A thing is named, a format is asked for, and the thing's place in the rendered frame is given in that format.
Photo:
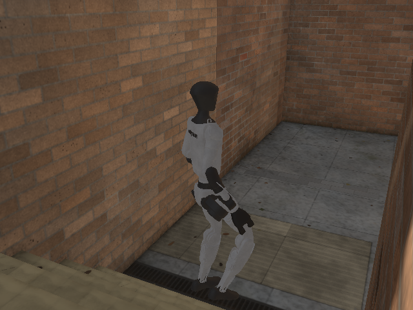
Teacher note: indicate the stairs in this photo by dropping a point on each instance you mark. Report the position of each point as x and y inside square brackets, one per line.
[30, 282]

